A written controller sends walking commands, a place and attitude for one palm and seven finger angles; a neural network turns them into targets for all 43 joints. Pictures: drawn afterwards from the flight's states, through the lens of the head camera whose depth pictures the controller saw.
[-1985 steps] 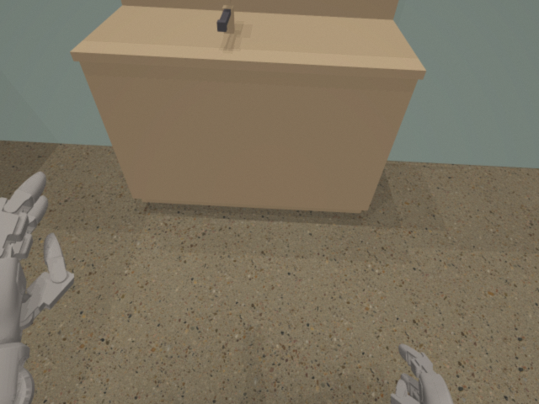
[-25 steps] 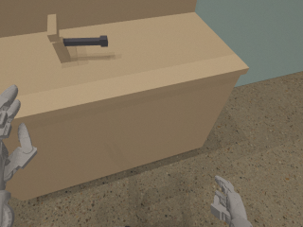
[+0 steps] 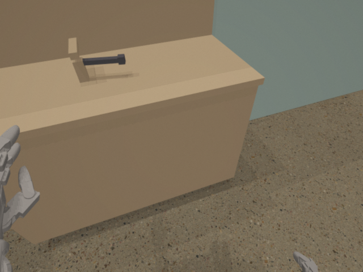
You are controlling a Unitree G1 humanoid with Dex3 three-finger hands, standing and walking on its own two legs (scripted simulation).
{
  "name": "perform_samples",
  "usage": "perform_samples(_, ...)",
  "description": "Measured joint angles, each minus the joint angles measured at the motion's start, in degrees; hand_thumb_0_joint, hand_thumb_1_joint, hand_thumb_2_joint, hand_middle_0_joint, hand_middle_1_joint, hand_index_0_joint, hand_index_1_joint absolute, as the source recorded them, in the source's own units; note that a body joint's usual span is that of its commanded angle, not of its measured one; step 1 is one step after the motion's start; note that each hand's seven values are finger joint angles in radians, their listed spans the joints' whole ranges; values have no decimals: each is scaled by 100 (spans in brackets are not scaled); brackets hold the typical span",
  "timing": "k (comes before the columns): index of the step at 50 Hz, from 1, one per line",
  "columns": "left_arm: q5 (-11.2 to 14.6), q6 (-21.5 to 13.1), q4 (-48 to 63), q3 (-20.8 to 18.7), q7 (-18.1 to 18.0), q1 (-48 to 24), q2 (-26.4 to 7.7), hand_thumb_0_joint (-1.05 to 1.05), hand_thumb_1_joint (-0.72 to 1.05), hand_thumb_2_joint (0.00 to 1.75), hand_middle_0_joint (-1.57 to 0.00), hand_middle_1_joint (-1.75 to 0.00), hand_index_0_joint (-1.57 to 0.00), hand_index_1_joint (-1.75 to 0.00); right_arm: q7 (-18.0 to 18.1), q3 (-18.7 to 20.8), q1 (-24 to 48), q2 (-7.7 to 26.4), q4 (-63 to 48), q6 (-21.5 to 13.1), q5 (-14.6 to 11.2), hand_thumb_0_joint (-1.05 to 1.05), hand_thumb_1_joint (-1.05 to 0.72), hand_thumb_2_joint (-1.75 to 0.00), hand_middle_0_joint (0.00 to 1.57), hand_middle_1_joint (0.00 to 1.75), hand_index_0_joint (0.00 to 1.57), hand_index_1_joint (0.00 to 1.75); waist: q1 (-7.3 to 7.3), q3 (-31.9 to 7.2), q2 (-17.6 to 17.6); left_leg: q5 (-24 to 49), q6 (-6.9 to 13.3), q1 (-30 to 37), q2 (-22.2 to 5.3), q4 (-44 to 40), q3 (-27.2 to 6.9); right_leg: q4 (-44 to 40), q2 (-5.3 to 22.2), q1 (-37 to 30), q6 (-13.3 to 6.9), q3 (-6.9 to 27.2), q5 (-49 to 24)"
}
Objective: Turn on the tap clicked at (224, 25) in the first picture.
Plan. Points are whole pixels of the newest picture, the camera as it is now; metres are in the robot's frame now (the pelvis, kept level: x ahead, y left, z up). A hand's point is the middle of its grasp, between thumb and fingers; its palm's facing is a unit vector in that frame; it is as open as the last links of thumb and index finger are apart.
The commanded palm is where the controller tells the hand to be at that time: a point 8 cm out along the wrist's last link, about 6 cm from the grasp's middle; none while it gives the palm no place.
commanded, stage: stop stepping back and stand still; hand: left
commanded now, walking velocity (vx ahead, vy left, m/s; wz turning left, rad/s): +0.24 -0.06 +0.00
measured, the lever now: (121, 59) +0.82 +0.24 +0.10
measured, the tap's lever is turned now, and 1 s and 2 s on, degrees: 77 77 77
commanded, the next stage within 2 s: stand and check the lever's angle in 0.46 s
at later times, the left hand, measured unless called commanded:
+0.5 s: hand (33, 201) +0.19 +0.22 +0.19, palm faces +0.44 -0.80 -0.42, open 7.4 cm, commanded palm +0.13 +0.26 +0.18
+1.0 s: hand (51, 194) +0.21 +0.21 +0.17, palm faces +0.39 -0.82 -0.42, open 7.4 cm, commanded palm +0.16 +0.25 +0.18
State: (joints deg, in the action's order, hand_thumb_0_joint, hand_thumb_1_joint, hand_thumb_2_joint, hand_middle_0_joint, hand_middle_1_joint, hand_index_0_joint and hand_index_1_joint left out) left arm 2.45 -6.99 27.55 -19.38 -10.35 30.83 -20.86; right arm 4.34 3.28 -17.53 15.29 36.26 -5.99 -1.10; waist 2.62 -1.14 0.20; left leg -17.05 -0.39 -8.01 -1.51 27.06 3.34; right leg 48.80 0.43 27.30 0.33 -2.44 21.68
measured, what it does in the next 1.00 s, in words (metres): steps on the spot: left foot, then right foot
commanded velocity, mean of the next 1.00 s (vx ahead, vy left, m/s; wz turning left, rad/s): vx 0.04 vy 0.02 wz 0.00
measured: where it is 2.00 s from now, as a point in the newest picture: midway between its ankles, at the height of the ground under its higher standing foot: outside the picture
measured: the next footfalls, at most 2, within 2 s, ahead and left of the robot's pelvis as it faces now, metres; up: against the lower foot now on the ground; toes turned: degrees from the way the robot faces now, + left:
left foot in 0.40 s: +0.03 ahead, +0.09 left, +0.00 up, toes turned +2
right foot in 0.58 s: +0.06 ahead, -0.12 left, +0.00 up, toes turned -1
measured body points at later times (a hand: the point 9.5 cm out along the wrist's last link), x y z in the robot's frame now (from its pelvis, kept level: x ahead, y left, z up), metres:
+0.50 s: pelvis -0.03 -0.02 +0.00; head -0.03 -0.04 +0.45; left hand +0.16 +0.26 +0.21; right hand +0.14 -0.27 -0.08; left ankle +0.00 +0.10 -0.73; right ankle +0.02 -0.10 -0.70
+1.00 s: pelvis +0.00 -0.03 +0.01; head +0.01 -0.04 +0.46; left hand +0.18 +0.26 +0.19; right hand +0.18 -0.27 -0.08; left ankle -0.01 +0.09 -0.73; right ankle +0.02 -0.12 -0.73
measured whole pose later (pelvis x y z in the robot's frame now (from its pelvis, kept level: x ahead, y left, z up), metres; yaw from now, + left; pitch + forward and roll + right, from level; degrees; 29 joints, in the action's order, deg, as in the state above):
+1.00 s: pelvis +0.00 -0.03 +0.01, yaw +0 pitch -1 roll +0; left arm 3.2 -7.5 27.1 -19.3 -9.3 28.2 -20.3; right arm 3.6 1.0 -9.3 13.1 34.3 -4.9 -1.2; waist 0.6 3.0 -2.0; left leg -15.1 -0.2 -10.7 -1.4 27.0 1.9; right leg 25.0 -2.3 12.9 -2.3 -2.0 11.0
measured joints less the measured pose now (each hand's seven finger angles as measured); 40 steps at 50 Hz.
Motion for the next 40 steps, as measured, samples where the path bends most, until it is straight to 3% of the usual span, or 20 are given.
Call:
perform_samples(2, -24, 3, -94, -33, 12, -14, -10, 1, 88, 89, -21, -30, -21, -30, -29, -71, -120, -136, 80, -87, -12, 2, -91, -90, 20, 30, 20, 30, -26, -124, -61, -61, -43, 43, -26, -7, -40, 79, 30, -107, 23, -99, 62)
perform_samples(5, -49, -11, -305, -66, 14, -262, -6, 1, 89, 90, -21, -30, -21, -30, -22, -247, -155, -295, 165, -127, 17, 2, -91, -90, 20, 30, 20, 30, -119, -122, -186, -274, -73, -62, -112, 366, -93, -1074, 44, -755, 19, -195, 25)
perform_samples(7, -72, -5, -419, -41, 52, -580, 53, 1, 89, 90, -21, -30, -21, -30, -46, -317, 44, -352, 248, -77, 25, 2, -91, -90, 20, 30, 20, 30, -211, 58, -291, -774, 94, -464, -175, 1302, -182, -1254, -46, -762, -288, -272, -796)
perform_samples(9, -58, 14, -531, 103, 155, -889, 244, 1, 89, 90, -21, -30, -21, -30, -92, -322, 338, -366, 399, 16, 36, 2, -91, -90, 20, 30, 20, 30, -246, 282, -368, -846, 135, -984, -80, 2513, -333, -1211, -90, -765, -509, -357, -914)
perform_samples(12, -41, 10, -519, 247, 278, -842, 411, 1, 89, 90, -21, -30, -21, -30, -190, -326, 624, -394, 390, 125, 53, 2, -91, -90, 20, 30, 20, 30, -242, 405, -325, -555, 88, -1407, 44, 3164, -222, -1535, -128, -861, -543, -284, -1068)
perform_samples(17, -7, -33, 50, 238, 254, -244, 114, 1, 88, 89, -22, -30, -21, -30, -157, -363, 623, -456, -6, 148, 73, 2, -91, -90, 20, 30, 20, 30, -112, 320, 23, -601, 149, -1024, 113, 1633, 208, -2075, -52, -974, -534, -215, -1318)
perform_samples(20, 12, -110, 325, 159, 150, -127, -13, 1, 88, 89, -22, -30, -21, -30, -86, -344, 535, -293, -222, 118, 113, 2, -91, -90, 20, 30, 20, 30, -130, 194, -27, -894, 276, -530, 77, 410, 131, -1892, -146, -796, -457, -297, -813)
perform_samples(22, -3, -116, 273, 90, 76, -293, -53, 1, 88, 89, -22, -30, -22, -30, -44, -289, 553, -228, -256, 91, 106, 2, -91, -90, 20, 30, 20, 30, -158, 265, -25, -255, 264, -516, 88, 241, 103, -1290, -166, -591, -237, -198, -182)
perform_samples(25, -67, -51, 9, -55, 33, -567, -145, 1, 88, 89, -22, -30, -21, -30, -47, -235, 477, -233, -189, 18, 69, 2, -91, -90, 20, 30, 20, 30, -129, 260, -70, 471, 215, -467, 73, 98, -2, -218, -178, -425, -30, -39, 100)
perform_samples(27, -47, -7, -158, -137, 27, -576, -146, 1, 88, 89, -22, -30, -21, -30, -79, -268, 392, -280, -127, -1, 6, 1, -91, -90, 20, 30, 20, 30, -158, 169, -30, 477, 64, -423, 96, 54, -18, -516, -73, -648, 49, 15, 75)
perform_samples(29, -42, 42, -262, -158, 25, -448, -72, 1, 89, 90, -21, -30, -21, -30, -97, -332, 333, -317, -128, -11, -31, 2, -91, -90, 20, 30, 20, 30, -188, 98, -5, 342, -17, -466, 112, 171, 15, -1360, 38, -1042, 84, 48, -189)
perform_samples(31, -75, 78, -365, -37, 69, -433, 141, 1, 89, 90, -21, -30, -21, -30, -115, -347, 412, -295, -71, -16, -10, 2, -91, -90, 20, 30, 20, 30, -215, 216, -187, 158, -34, -573, -24, 462, -34, -1671, -88, -1156, -125, -24, -834)
perform_samples(34, -67, 155, -297, 293, 169, -534, 381, 1, 89, 90, -21, -30, -21, -30, -161, -305, 561, -287, 85, 1, 10, 2, -91, -90, 20, 30, 20, 30, -230, 425, -310, -104, 60, -741, -56, 828, -202, -1813, -201, -1220, -374, -150, -855)
perform_samples(37, -57, 118, 44, 402, 201, -457, 349, 1, 89, 89, -21, -30, -21, -30, -187, -291, 650, -318, 70, 13, 25, 2, -91, -90, 20, 30, 20, 30, -278, 559, -177, -165, 96, -717, 35, 837, -215, -2026, -209, -1260, -404, -91, -946)
perform_samples(40, -20, -22, 403, 250, 137, -265, 133, 1, 88, 89, -22, -30, -21, -30, -158, -273, 689, -280, -86, -2, 55, 2, -91, -90, 20, 30, 20, 30, -205, 597, -208, 289, 50, -428, -14, 184, -268, -2046, -290, -1247, -377, -88, -957)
